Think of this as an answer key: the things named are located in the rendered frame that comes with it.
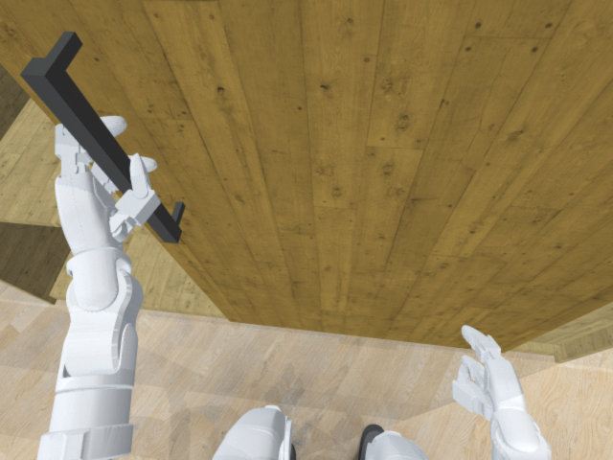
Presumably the left robot thigh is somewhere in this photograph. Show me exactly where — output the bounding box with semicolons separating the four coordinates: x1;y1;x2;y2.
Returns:
212;408;293;460

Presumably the left robot hand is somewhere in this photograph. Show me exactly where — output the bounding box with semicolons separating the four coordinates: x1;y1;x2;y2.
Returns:
55;116;161;257

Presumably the robot left forearm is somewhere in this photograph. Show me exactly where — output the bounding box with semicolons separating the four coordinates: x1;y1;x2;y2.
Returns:
36;247;144;460

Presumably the handle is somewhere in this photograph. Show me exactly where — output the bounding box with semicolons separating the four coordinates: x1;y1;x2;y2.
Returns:
20;32;186;243

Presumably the wardrobe door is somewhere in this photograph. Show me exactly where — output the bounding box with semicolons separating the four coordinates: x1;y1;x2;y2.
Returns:
0;0;613;353
529;302;613;345

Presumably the robot right forearm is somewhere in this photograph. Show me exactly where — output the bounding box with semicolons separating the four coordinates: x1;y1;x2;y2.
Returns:
489;408;552;460

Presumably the right robot foot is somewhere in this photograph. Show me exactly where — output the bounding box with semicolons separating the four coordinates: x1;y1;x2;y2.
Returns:
358;425;384;460

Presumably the right robot hand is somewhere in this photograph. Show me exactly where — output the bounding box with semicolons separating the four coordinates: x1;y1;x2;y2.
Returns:
452;325;528;422

